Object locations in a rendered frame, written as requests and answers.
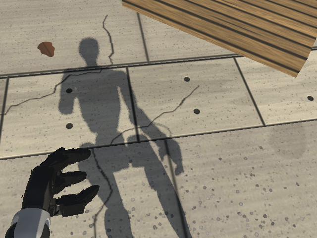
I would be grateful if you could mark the robot left hand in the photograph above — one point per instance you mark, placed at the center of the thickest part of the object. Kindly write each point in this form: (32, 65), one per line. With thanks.
(47, 179)

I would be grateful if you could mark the left robot forearm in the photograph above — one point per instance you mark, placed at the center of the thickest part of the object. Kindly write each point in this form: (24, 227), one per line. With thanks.
(30, 223)

